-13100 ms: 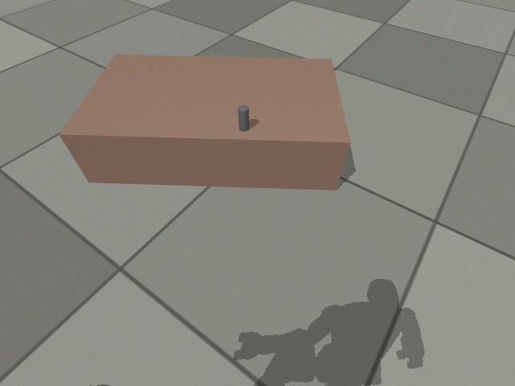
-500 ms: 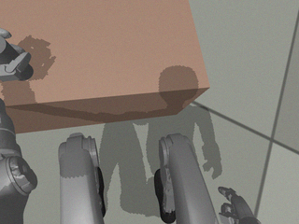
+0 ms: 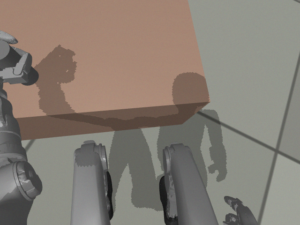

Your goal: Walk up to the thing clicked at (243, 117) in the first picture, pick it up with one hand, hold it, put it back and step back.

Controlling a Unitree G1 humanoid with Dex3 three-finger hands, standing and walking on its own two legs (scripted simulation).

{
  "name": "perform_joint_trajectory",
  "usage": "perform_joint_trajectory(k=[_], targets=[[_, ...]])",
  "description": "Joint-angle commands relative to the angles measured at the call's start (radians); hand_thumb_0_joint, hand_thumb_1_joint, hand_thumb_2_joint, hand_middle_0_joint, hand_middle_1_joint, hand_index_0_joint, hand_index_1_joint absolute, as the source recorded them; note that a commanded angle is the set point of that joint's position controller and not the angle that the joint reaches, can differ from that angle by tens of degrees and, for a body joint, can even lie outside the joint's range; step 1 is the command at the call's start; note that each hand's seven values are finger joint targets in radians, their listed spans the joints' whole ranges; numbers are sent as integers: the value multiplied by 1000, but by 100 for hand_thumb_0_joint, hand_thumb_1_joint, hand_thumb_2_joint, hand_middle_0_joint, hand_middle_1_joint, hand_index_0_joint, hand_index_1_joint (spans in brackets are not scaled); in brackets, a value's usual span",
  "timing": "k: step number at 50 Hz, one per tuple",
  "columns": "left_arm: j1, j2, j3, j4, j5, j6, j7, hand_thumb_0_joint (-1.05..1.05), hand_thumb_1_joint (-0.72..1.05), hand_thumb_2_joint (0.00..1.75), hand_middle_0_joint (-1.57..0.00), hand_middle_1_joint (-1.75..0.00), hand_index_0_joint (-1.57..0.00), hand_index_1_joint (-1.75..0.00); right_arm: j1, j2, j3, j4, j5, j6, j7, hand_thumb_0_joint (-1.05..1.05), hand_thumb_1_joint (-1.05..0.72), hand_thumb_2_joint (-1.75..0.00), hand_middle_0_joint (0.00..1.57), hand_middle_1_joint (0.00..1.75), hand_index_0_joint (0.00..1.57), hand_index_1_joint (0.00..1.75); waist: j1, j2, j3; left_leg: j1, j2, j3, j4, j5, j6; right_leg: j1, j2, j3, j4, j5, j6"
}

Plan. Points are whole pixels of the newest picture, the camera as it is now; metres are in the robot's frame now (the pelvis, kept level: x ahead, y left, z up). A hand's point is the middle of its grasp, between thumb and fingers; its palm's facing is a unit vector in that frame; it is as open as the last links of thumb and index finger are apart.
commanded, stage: settle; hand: left
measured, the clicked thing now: (15, 65) +0.47 +0.32 +0.01
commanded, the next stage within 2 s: lift in 1.04 s
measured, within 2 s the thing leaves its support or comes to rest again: neither
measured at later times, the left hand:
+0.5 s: hand out of the picture +0.48 +0.32 +0.07, palm faces +0.32 -0.95 -0.02, open 6.9 cm
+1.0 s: hand out of the picture +0.48 +0.32 +0.10, palm faces +0.32 -0.95 -0.02, open 6.8 cm
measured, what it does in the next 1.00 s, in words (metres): rises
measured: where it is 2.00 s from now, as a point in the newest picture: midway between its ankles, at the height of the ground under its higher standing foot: (138, 207)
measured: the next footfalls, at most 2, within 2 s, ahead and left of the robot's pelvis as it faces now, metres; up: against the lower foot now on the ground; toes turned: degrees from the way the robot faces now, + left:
none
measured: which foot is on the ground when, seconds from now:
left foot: down 0.00-1.00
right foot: down 0.00-1.00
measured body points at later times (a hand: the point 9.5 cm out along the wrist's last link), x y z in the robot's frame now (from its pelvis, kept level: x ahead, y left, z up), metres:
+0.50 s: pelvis +0.02 +0.00 +0.05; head +0.21 +0.05 +0.45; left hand +0.45 +0.37 +0.08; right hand +0.13 -0.26 -0.08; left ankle +0.10 +0.15 -0.41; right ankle +0.07 -0.12 -0.41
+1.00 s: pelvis +0.03 +0.01 +0.08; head +0.21 +0.06 +0.49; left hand +0.45 +0.37 +0.10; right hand +0.14 -0.25 -0.05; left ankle +0.10 +0.15 -0.41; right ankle +0.07 -0.12 -0.41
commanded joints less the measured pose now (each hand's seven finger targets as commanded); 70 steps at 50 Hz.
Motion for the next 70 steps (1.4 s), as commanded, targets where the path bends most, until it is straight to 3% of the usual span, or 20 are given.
perform_joint_trajectory(k=[1, 3, 8, 13, 15, 18, 26, 30, 32, 36, 44, 48, 50, 52, 55, 60, 62, 66, 69, 70], targets=[[-317, 277, 29, -231, -33, -72, -9, 0, 30, 134, -139, -149, -141, -149, 138, -191, -70, -49, 7, -24, -18, 0, -89, -90, 20, 30, 20, 30, 18, 144, -638, 587, -34, 51, -218, 125, 66, 242, 11, -10, -324, 222, -42], [-329, 282, 28, -232, -32, -72, -10, 0, 32, 134, -139, -149, -140, -149, 144, -192, -72, -50, 8, -29, -19, 0, -88, -90, 20, 30, 20, 30, 10, 143, -628, 592, -34, 51, -229, 136, 68, 261, 9, -7, -343, 236, -38], [-327, 283, 26, -243, -20, -77, -4, 0, 34, 136, -138, -148, -140, -148, 142, -190, -77, -44, 5, -29, -17, 0, -88, -89, 20, 30, 20, 30, 32, 179, -640, 672, -33, 46, -271, 137, 63, 249, 7, -8, -358, 228, -45], [-320, 267, 13, -224, -17, -78, -4, 0, 40, 137, -139, -149, -140, -149, 140, -188, -76, -49, 5, -31, -19, 0, -88, -90, 20, 30, 20, 30, 17, 172, -630, 695, -36, 43, -300, 136, 64, 267, 4, -5, -394, 228, -43], [-340, 298, 31, -265, -22, -83, 1, 0, 38, 137, -138, -148, -139, -148, 140, -188, -75, -49, 7, -31, -21, 0, -88, -90, 20, 30, 20, 30, 34, 184, -656, 723, -38, 42, -318, 145, 62, 290, 2, -2, -402, 235, -44], [-315, 252, 8, -232, -21, -79, -4, 0, 42, 135, -137, -147, -138, -147, 143, -186, -76, -48, 5, -33, -19, 0, -88, -90, 20, 30, 20, 30, 20, 166, -651, 739, -39, 42, -323, 175, 66, 306, 1, -5, -413, 262, -43], [-307, 267, 21, -238, -19, -85, 1, 0, 45, 138, -137, -147, -138, -147, 145, -180, -76, -49, 5, -34, -18, 0, -87, -89, 20, 30, 20, 30, 27, 156, -653, 780, -43, 45, -349, 219, 70, 353, -2, 0, -453, 298, -39], [-294, 234, 2, -228, -21, -87, -3, 0, 44, 137, -136, -146, -137, -146, 142, -175, -74, -51, 3, -35, -16, 0, -88, -89, 20, 30, 20, 30, 18, 152, -626, 785, -42, 45, -367, 210, 69, 362, -3, 2, -470, 290, -39], [-287, 258, 16, -236, -13, -88, 1, 0, 46, 135, -134, -144, -136, -144, 143, -176, -77, -48, 1, -35, -15, 0, -87, -89, 20, 30, 20, 30, 33, 157, -655, 815, -42, 46, -371, 239, 70, 376, -4, 4, -473, 312, -39], [-288, 235, 5, -239, -15, -92, 4, 0, 45, 138, -134, -146, -136, -146, 134, -174, -75, -54, 2, -31, -14, 0, -87, -89, 20, 30, 20, 30, 31, 187, -626, 855, -38, 26, -413, 200, 59, 343, -9, -6, -474, 270, -45], [-278, 187, -18, -244, -17, -100, 12, 0, 47, 139, -134, -146, -136, -146, 139, -168, -74, -52, -3, -35, -10, 0, -87, -90, 20, 30, 20, 30, 13, 166, -626, 876, -40, 29, -416, 264, 64, 385, -10, -4, -497, 327, -40], [-264, 199, -16, -231, -10, -104, 12, 0, 48, 138, -133, -145, -135, -145, 143, -171, -76, -54, -6, -33, -5, 0, -88, -90, 20, 30, 20, 30, 22, 172, -649, 897, -42, 34, -414, 296, 66, 403, -10, -2, -500, 346, -40], [-292, 198, -26, -270, -5, -109, 13, 0, 48, 140, -134, -146, -136, -146, 134, -172, -78, -57, -6, -31, -3, 0, -87, -90, 20, 30, 20, 30, 31, 201, -650, 928, -39, 24, -438, 274, 57, 376, -12, -5, -495, 319, -46], [-264, 210, 1, -239, -11, -110, 20, 0, 50, 142, -135, -147, -136, -147, 137, -170, -76, -57, -2, -29, -5, 0, -87, -90, 20, 30, 20, 30, 34, 167, -636, 903, -41, 28, -441, 260, 61, 402, -10, -3, -511, 318, -42], [-259, 163, -30, -233, -13, -113, 22, 0, 49, 142, -135, -148, -136, -148, 129, -165, -77, -60, -3, -35, -4, 0, -87, -90, 20, 30, 20, 30, 21, 152, -626, 884, -45, 40, -439, 237, 66, 406, -10, 4, -530, 308, -40], [-254, 195, -16, -270, -4, -123, 28, 0, 44, 135, -137, -152, -142, -149, 115, -168, -79, -67, -2, -34, -7, 0, -90, -90, 20, 30, 20, 30, 35, 161, -618, 888, -45, 34, -478, 169, 58, 416, -14, 4, -542, 258, -43], [-257, 197, -17, -299, -7, -122, 35, 0, 45, 135, -137, -152, -142, -149, 121, -162, -78, -70, 0, -33, -8, 0, -90, -90, 20, 30, 20, 30, 35, 147, -658, 900, -48, 48, -466, 231, 66, 474, -12, 13, -563, 311, -37], [-209, 130, -56, -270, -13, -108, 36, 0, 43, 135, -137, -152, -141, -149, 118, -164, -83, -67, 2, -38, -9, 0, -91, -90, 20, 30, 20, 30, 23, 148, -648, 940, -48, 46, -485, 245, 65, 481, -13, 9, -578, 325, -37], [-224, 203, -26, -376, 0, -107, 55, 0, 43, 135, -137, -152, -141, -149, 125, -156, -84, -69, 5, -33, -13, 0, -90, -90, 20, 30, 20, 30, 53, 160, -687, 966, -53, 57, -514, 262, 67, 563, -13, 18, -617, 346, -35], [-185, 140, -49, -353, -6, -100, 56, 0, 43, 136, -137, -153, -142, -150, 123, -149, -83, -67, 7, -34, -11, 0, -90, -90, 20, 30, 20, 30, 43, 152, -679, 981, -53, 53, -526, 268, 66, 568, -14, 13, -619, 352, -36]])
